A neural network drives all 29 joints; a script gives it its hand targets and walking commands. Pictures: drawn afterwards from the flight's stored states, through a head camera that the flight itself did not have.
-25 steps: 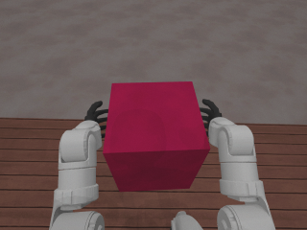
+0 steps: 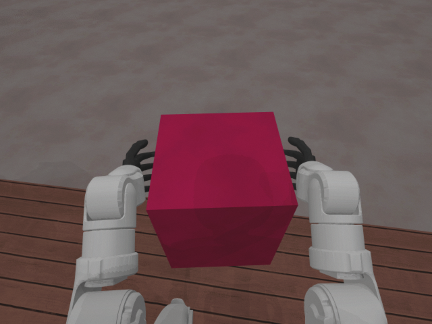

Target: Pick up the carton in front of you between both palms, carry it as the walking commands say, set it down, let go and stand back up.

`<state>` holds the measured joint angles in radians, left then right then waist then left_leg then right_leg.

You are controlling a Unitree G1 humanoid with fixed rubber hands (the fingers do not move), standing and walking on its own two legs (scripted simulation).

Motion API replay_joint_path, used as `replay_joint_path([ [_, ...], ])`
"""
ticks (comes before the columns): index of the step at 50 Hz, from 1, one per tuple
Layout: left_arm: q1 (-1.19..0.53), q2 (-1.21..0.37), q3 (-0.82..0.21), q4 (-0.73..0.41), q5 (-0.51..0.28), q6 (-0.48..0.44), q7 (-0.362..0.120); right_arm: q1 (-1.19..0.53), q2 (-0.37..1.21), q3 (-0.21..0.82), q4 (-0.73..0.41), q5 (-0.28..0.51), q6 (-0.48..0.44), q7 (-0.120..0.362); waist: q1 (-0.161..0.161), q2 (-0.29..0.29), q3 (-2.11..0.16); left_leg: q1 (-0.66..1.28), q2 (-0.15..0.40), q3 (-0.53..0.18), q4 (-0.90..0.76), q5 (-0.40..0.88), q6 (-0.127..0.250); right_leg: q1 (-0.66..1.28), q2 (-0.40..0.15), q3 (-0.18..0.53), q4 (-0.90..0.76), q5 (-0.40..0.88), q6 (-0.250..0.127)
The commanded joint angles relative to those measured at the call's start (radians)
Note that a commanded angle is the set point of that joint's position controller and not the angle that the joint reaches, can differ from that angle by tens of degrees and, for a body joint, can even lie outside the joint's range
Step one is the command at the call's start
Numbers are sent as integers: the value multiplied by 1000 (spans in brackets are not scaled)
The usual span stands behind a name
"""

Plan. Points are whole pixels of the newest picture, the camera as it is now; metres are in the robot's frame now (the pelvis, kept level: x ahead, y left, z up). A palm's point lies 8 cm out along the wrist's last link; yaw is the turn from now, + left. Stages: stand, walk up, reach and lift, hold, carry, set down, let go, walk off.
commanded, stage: carry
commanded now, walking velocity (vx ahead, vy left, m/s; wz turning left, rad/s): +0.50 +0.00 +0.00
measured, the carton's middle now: (219, 194) +0.37 +0.02 +0.03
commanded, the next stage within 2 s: none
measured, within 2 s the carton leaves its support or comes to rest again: neither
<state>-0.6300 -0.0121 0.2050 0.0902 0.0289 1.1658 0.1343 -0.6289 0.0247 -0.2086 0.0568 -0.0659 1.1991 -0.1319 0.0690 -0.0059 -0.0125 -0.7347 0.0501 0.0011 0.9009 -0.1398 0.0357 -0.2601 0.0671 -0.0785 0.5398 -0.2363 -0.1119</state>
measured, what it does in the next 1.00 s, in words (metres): goes down: left foot 0.04 m lower, then right foot 0.04 m lower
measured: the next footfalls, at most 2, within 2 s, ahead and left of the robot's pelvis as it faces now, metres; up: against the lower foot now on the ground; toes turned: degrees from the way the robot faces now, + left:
left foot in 0.18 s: +0.30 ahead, +0.08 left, -0.04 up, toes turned +2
right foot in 0.72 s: +0.60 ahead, -0.04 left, -0.09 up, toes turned -2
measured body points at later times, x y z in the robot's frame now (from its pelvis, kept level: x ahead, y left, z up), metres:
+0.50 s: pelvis +0.30 +0.04 -0.05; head +0.35 +0.05 +0.40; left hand +0.68 +0.17 +0.03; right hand +0.65 -0.14 +0.03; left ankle +0.26 +0.08 -0.77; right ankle +0.38 -0.12 -0.72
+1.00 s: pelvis +0.60 -0.01 -0.09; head +0.64 -0.02 +0.36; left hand +0.96 +0.17 +0.01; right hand +0.98 -0.14 +0.00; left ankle +0.67 +0.16 -0.75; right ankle +0.57 -0.04 -0.82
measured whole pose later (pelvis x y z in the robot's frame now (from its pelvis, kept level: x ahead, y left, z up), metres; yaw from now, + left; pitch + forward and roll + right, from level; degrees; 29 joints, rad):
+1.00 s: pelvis +0.60 -0.01 -0.09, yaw +0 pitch +5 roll +2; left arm -0.63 -0.01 0.21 0.13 0.04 1.18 0.14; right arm -0.65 0.02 -0.20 0.12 -0.06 1.21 -0.14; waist 0.06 0.00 -0.02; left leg -0.72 0.05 -0.01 1.02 -0.25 0.02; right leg -0.31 0.07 -0.09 0.54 -0.18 -0.12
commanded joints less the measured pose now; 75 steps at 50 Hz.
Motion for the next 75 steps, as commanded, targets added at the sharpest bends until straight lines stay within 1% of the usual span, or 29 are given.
replay_joint_path([
  [1,-731,-1092,-676,-142,-473,-6,-266,-664,1029,646,-92,355,-44,173,37,-89,-436,-51,-57,80,-168,145,7,453,-194,205,-27,795,-40],
  [5,-658,-1078,-667,-45,-446,-9,-275,-613,992,630,-22,324,-31,191,60,-97,-381,104,-102,127,-438,334,49,431,-159,150,37,729,-28],
  [8,-668,-1102,-665,31,-445,-21,-286,-581,973,585,57,300,-37,210,-49,-83,-430,493,-94,139,-550,408,83,265,-147,86,299,704,25],
  [9,-678,-1104,-660,51,-441,-28,-290,-572,960,566,74,298,-41,218,-90,-32,-471,711,4,52,-487,525,78,94,-116,62,471,474,46],
  [10,-674,-1118,-651,78,-435,-32,-293,-575,951,550,102,300,-43,226,-72,118,-519,956,227,-166,-276,983,102,-178,-53,50,637,-196,71],
  [11,-698,-1137,-627,106,-432,-24,-289,-574,940,526,130,287,-52,228,-139,308,-627,1191,397,-499,-294,808,326,-470,39,92,937,-456,126],
  [13,-772,-1149,-638,27,-430,-35,-277,-630,1032,565,83,350,-69,245,-140,142,-561,995,280,-518,-429,179,293,-539,-41,119,891,-318,67],
  [16,-782,-1171,-633,-65,-417,-49,-237,-823,1142,660,-75,475,-80,255,-92,48,-467,694,215,-368,-512,115,213,-415,-101,119,695,-195,84],
  [23,-633,-1126,-662,-127,-354,-59,-188,-723,1135,705,-133,514,-84,258,-131,107,-514,863,153,-189,-416,649,163,-532,-106,61,451,24,97],
  [30,-622,-1010,-679,-162,-329,-27,-184,-662,1039,715,-131,494,-63,260,-195,104,-433,935,48,-85,-330,672,130,-452,-21,-34,35,324,67],
  [32,-601,-969,-653,-123,-309,-7,-192,-642,1013,701,-85,483,-52,262,-185,110,-406,883,51,-70,-274,593,121,-338,-17,-32,-82,415,42],
  [34,-573,-934,-614,-64,-289,9,-200,-652,1005,689,-32,480,-41,265,-109,98,-426,767,38,-13,-111,610,80,-79,-12,-54,-175,473,12],
  [35,-575,-923,-594,-43,-284,15,-205,-655,1003,680,-5,480,-38,265,-62,72,-456,628,16,25,36,486,53,128,-51,-36,-175,519,8],
  [36,-567,-910,-568,-12,-281,20,-212,-686,996,664,12,475,-36,264,-41,-33,-501,388,-27,34,222,31,39,354,-226,138,-18,803,2],
  [37,-608,-877,-542,26,-275,25,-215,-712,1021,647,52,474,-23,261,-37,-207,-556,110,-128,20,391,-494,-10,611,-446,467,92,1057,-98],
  [38,-608,-871,-531,59,-282,30,-217,-730,1021,630,68,471,-14,254,3,-252,-611,-49,-127,-21,588,-522,-11,697,-505,638,44,758,-242],
  [39,-615,-931,-543,52,-309,23,-226,-763,1028,628,43,463,-12,249,9,-196,-596,-118,-89,-39,594,-469,12,607,-465,691,-57,328,-261],
  [40,-694,-998,-567,9,-350,18,-237,-810,1054,626,16,460,-16,243,-8,-100,-524,-98,-55,-40,534,-400,19,461,-396,620,-106,160,-208],
  [42,-839,-1103,-614,-67,-425,14,-251,-829,1089,610,-22,450,-23,228,-46,-12,-429,14,-16,-42,360,-307,8,219,-338,472,-161,182,-138],
  [50,-795,-1139,-650,-138,-486,-3,-268,-706,1085,624,-66,380,-47,175,0,-97,-471,-83,-9,33,67,-17,-15,411,-260,264,-85,753,-51],
  [58,-682,-1081,-658,-53,-454,-1,-278,-634,1003,630,-31,329,-26,183,65,-94,-383,13,-94,127,-393,290,30,507,-168,166,1,785,-26],
  [61,-678,-1102,-657,16,-449,-12,-286,-608,981,594,38,309,-29,202,-15,-111,-408,374,-106,143,-522,372,76,349,-170,119,171,804,15],
  [62,-696,-1109,-659,36,-449,-17,-289,-599,974,577,58,303,-34,209,-70,-77,-442,567,-77,140,-547,403,75,243,-146,74,320,705,42],
  [63,-704,-1110,-652,51,-444,-24,-293,-589,960,561,73,302,-38,217,-92,19,-497,815,69,2,-438,628,75,21,-109,53,521,311,60],
  [64,-723,-1142,-644,76,-442,-18,-294,-596,948,540,100,294,-45,221,-92,237,-600,1155,339,-323,-254,921,244,-336,-11,78,770,-361,119],
  [65,-707,-1140,-622,100,-433,-18,-291,-560,965,536,140,304,-49,226,-146,249,-673,1223,366,-520,-333,531,337,-496,12,107,943,-431,109],
  [67,-773,-1163,-629,27,-431,-35,-275,-662,1061,584,53,372,-66,244,-133,79,-554,990,261,-470,-463,102,262,-543,-59,115,863,-273,74],
  [71,-737,-1171,-625,-73,-400,-50,-225,-824,1173,684,-108,506,-82,253,-86,57,-500,725,195,-311,-532,94,202,-432,-115,91,714,-161,103],
  [75,-645,-1138,-647,-113,-356,-62,-197,-749,1161,709,-132,521,-89,259,-118,92,-513,840,171,-233,-486,352,201,-562,-131,55,603,-87,119],
])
